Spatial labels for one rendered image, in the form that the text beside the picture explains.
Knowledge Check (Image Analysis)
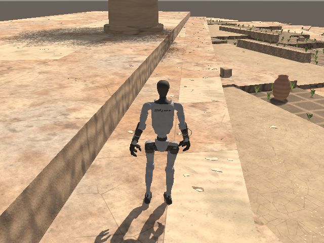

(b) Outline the robot right forearm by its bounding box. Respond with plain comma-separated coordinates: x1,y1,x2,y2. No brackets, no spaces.
181,122,189,142

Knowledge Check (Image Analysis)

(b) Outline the robot left forearm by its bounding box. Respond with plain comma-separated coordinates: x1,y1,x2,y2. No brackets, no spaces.
131,122,143,145

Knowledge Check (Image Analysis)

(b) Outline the humanoid robot head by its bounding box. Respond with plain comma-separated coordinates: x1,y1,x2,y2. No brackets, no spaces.
155,80,172,104

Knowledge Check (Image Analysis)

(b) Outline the right robot foot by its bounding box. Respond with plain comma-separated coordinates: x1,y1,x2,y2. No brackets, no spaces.
164,192,172,205

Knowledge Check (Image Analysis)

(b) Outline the robot left upper arm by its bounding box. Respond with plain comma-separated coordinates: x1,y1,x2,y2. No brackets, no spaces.
138,102,152,130

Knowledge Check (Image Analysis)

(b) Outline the left robot hand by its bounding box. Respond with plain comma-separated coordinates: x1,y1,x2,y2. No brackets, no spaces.
130,143,141,157

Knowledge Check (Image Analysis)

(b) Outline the robot right upper arm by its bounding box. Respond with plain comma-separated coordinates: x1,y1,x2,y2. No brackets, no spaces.
173,102,186,130

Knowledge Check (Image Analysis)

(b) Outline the right robot hand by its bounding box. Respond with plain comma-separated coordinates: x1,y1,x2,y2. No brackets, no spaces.
179,140,190,151

